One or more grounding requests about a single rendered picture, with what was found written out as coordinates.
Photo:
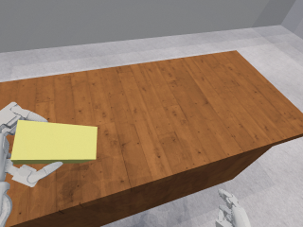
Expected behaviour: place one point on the robot left hand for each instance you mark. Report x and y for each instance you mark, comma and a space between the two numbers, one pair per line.
27, 175

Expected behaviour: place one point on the robot right hand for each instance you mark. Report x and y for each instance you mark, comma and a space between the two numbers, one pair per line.
237, 217

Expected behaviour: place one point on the robot left forearm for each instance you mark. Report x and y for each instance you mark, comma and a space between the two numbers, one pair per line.
5, 203

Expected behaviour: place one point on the table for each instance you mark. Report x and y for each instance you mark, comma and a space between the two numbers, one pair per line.
166, 129

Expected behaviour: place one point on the sponge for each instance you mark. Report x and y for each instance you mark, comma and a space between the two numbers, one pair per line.
37, 143

